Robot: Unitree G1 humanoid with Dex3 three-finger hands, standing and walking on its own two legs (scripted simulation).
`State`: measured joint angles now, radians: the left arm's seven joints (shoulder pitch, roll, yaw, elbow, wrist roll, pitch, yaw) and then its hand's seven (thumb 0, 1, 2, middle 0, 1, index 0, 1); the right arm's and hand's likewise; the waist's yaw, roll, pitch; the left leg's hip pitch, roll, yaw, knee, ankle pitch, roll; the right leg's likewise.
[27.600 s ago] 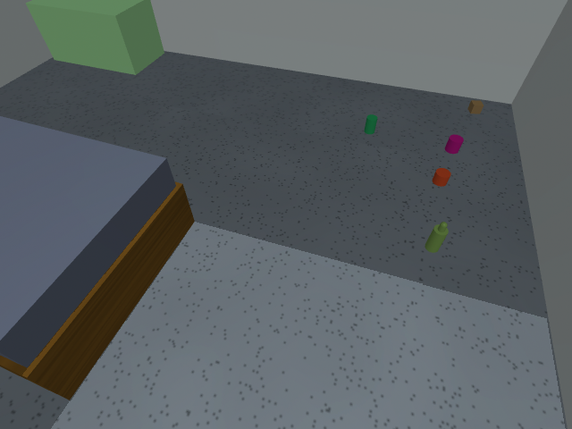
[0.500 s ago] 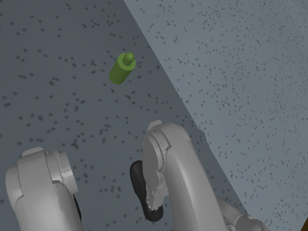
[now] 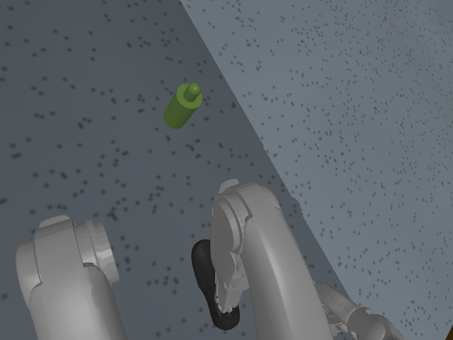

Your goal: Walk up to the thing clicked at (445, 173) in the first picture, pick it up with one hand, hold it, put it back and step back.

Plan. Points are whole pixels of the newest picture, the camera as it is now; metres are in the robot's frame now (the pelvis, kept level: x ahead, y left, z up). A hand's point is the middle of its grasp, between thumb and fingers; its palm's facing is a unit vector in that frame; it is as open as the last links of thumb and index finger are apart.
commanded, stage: close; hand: left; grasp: from above
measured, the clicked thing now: out of the picture +0.38 +0.37 -0.26
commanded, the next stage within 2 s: settle in 0.10 s
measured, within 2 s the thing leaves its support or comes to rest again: leaves its support in 0.62 s
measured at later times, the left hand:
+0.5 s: hand out of the picture +0.37 +0.36 -0.23, palm faces -0.41 -0.20 -0.89, open 8.6 cm
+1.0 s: hand out of the picture +0.35 +0.36 -0.14, palm faces -0.45 -0.16 -0.88, open 8.1 cm
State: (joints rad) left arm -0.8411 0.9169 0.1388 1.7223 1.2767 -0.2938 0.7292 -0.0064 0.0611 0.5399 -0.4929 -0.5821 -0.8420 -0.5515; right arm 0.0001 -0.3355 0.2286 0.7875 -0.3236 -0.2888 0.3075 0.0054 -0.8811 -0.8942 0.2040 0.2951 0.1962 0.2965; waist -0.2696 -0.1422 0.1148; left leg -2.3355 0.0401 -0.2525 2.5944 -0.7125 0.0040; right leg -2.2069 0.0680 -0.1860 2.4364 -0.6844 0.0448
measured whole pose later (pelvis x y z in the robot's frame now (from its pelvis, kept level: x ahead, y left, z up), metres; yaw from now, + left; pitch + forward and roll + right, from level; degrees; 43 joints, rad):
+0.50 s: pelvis +0.00 +0.00 +0.00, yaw +0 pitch +24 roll -13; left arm -0.80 0.92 0.21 1.64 1.27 -0.30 0.66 0.00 0.04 0.58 -0.53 -0.69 -0.84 -0.63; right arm 0.05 -0.32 0.22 0.79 -0.31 -0.28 0.30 0.01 -0.90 -0.90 0.21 0.30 0.20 0.30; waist -0.27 -0.13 0.12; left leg -2.34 0.04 -0.25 2.59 -0.71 0.00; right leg -2.21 0.07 -0.19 2.44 -0.68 0.04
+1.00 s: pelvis +0.00 -0.01 +0.03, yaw +5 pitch +30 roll -9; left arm -0.75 0.73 0.12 1.33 1.19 -0.24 0.39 -0.04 0.16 0.35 -0.65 -0.56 -0.90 -0.56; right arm 0.05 -0.31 0.06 0.74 -0.16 -0.16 0.26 0.01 -0.91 -0.90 0.20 0.30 0.20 0.30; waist -0.16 -0.03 -0.04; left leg -2.31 0.03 -0.16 2.43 -0.66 0.00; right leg -2.21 0.04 -0.12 2.35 -0.67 0.02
